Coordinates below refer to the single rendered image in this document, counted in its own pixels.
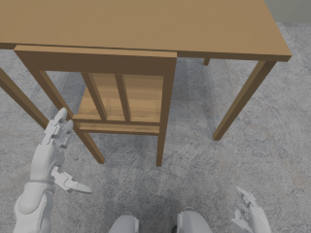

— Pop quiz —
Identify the robot left forearm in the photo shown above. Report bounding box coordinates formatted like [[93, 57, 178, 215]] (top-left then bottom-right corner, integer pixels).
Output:
[[13, 181, 55, 233]]

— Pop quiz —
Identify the table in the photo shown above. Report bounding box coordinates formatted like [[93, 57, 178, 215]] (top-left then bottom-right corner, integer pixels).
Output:
[[0, 0, 293, 141]]

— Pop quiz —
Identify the robot left hand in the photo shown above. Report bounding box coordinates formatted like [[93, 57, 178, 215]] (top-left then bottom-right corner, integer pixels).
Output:
[[30, 107, 93, 194]]

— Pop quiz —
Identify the robot right hand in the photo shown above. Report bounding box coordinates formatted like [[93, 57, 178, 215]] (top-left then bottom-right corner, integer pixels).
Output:
[[231, 186, 272, 233]]

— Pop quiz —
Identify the chair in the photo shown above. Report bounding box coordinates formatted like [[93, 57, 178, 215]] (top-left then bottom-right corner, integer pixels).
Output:
[[14, 45, 177, 167]]

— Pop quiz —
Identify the robot left thigh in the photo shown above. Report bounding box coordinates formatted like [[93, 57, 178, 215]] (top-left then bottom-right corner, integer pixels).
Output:
[[108, 215, 139, 233]]

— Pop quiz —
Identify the robot thigh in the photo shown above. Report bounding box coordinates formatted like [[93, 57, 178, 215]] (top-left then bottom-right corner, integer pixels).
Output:
[[108, 215, 139, 233], [177, 211, 213, 233]]

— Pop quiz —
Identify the robot right thigh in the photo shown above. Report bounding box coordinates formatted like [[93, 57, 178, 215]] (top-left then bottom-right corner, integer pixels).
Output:
[[177, 211, 213, 233]]

